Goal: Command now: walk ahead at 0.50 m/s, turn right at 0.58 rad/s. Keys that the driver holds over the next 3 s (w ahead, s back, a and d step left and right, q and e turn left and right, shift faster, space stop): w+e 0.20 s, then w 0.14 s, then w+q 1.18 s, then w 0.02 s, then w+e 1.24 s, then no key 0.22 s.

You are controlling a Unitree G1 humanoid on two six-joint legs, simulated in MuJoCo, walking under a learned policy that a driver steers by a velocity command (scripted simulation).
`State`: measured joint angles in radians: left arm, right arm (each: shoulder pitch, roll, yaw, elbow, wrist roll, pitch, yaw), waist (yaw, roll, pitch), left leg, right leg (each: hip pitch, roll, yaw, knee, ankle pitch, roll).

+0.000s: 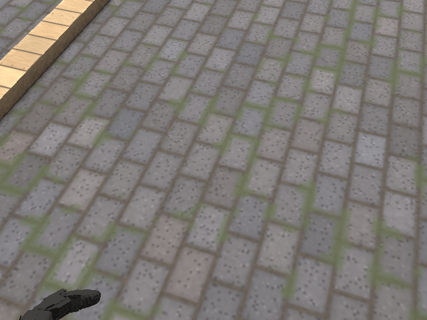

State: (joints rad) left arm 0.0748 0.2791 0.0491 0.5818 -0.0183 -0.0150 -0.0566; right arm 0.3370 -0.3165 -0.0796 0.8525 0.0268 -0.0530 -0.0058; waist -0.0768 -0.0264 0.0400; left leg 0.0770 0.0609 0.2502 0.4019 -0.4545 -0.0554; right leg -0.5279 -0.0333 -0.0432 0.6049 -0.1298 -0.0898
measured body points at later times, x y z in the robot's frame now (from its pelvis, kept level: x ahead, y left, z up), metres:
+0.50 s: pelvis +0.28 -0.01 +0.01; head +0.30 -0.01 +0.46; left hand +0.37 +0.28 -0.10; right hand +0.45 -0.28 -0.07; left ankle +0.44 +0.08 -0.71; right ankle +0.13 -0.09 -0.72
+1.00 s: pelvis +0.55 -0.02 +0.02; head +0.58 -0.01 +0.47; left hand +0.79 +0.22 -0.04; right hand +0.57 -0.32 -0.10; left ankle +0.43 +0.08 -0.72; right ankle +0.71 -0.15 -0.70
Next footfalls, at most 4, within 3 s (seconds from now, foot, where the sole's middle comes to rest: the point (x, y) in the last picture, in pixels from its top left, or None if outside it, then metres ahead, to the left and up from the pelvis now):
0.52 left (191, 314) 0.47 0.07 -0.76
1.04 right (247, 227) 0.75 -0.13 -0.76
1.54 left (149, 188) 0.94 0.21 -0.76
2.10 right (169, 114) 1.31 0.13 -0.76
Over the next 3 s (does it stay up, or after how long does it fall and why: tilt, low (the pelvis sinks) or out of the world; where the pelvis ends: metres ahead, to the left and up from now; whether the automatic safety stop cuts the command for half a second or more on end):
stays up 1.60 0.23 0.02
